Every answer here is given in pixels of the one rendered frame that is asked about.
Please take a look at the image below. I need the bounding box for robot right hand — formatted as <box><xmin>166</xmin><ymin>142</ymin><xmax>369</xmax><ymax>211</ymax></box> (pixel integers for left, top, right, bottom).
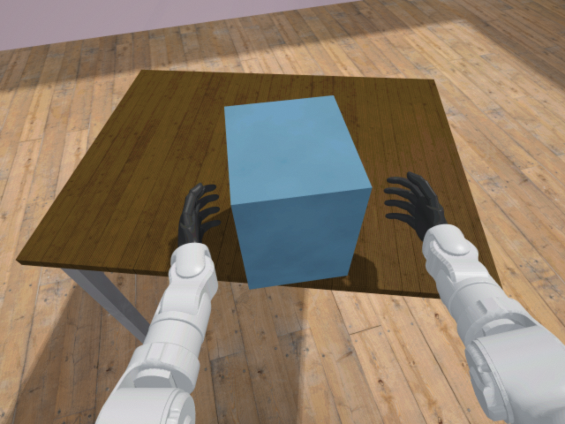
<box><xmin>384</xmin><ymin>171</ymin><xmax>448</xmax><ymax>241</ymax></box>

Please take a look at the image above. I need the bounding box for robot left forearm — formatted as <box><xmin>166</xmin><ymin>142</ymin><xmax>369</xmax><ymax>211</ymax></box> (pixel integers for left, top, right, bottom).
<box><xmin>95</xmin><ymin>243</ymin><xmax>218</xmax><ymax>424</ymax></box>

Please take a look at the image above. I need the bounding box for right robot upper arm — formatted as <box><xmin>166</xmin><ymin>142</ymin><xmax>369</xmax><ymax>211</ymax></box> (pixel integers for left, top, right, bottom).
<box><xmin>464</xmin><ymin>325</ymin><xmax>565</xmax><ymax>424</ymax></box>

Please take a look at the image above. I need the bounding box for table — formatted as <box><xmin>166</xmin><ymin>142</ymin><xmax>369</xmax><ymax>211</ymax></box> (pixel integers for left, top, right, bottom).
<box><xmin>16</xmin><ymin>70</ymin><xmax>502</xmax><ymax>344</ymax></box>

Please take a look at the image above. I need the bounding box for robot left hand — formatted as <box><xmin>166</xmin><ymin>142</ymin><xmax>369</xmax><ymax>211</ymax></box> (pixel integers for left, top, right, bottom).
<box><xmin>177</xmin><ymin>183</ymin><xmax>221</xmax><ymax>247</ymax></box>

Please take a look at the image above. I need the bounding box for robot right forearm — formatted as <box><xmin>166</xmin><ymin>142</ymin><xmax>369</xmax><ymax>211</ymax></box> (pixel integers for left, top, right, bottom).
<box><xmin>422</xmin><ymin>224</ymin><xmax>565</xmax><ymax>353</ymax></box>

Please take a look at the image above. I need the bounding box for carton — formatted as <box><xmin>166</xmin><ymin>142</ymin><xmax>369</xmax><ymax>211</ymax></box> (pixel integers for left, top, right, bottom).
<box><xmin>224</xmin><ymin>95</ymin><xmax>372</xmax><ymax>290</ymax></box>

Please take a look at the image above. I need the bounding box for left robot upper arm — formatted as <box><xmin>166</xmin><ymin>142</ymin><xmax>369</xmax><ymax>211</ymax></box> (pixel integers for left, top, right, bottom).
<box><xmin>97</xmin><ymin>388</ymin><xmax>195</xmax><ymax>424</ymax></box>

